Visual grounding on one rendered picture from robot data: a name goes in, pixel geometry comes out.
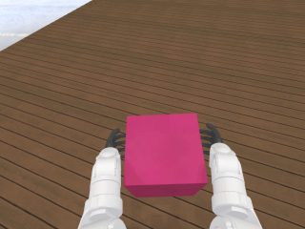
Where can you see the left robot hand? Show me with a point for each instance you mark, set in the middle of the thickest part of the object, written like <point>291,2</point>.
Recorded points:
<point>111,141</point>

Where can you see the robot right forearm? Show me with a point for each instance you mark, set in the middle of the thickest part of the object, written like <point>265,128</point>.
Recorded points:
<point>229,192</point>

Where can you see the right robot upper arm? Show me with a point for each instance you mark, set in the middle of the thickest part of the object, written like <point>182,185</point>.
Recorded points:
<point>225,221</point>

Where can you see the robot left forearm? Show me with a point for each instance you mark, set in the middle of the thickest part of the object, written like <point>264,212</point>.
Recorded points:
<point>105,190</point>

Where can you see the left robot upper arm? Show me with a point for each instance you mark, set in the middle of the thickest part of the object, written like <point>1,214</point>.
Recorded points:
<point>107,223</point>

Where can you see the carton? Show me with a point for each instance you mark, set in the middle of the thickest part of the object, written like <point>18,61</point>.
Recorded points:
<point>163,156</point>

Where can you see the right robot hand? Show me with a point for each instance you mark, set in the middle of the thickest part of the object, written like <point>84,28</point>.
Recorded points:
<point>215,137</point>

